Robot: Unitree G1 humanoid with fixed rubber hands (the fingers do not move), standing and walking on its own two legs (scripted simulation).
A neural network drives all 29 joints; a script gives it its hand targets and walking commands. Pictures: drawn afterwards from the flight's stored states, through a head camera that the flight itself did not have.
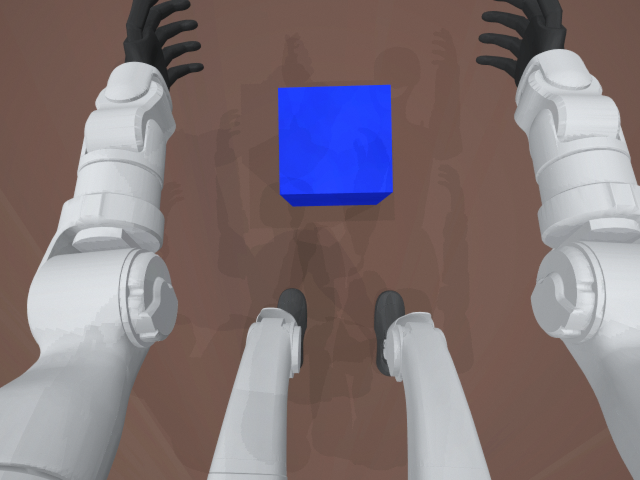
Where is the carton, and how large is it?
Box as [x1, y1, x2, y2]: [278, 85, 392, 205]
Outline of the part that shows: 390,85 278,88 280,194 292,205 376,204 392,191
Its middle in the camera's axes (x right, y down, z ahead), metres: +0.03 -0.18 +0.84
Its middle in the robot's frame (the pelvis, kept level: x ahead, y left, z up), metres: +0.55 +0.02 -0.53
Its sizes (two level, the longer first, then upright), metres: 0.210 0.200 0.250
